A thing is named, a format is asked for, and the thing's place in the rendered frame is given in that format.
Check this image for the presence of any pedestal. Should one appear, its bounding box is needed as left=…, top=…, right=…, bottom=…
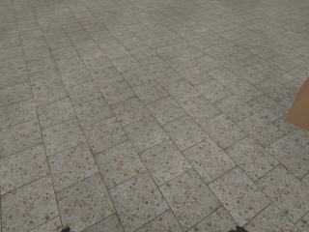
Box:
left=285, top=77, right=309, bottom=131

